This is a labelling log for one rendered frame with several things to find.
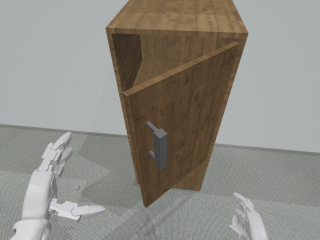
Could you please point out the robot left forearm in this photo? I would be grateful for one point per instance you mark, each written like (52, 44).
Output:
(32, 229)

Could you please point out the left robot hand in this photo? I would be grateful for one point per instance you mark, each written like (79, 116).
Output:
(39, 202)

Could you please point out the right robot hand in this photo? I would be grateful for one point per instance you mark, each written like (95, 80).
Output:
(253, 227)

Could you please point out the cupboard door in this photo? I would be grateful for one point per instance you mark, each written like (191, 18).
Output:
(186, 103)

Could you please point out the handle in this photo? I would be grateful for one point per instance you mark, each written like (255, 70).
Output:
(160, 146)

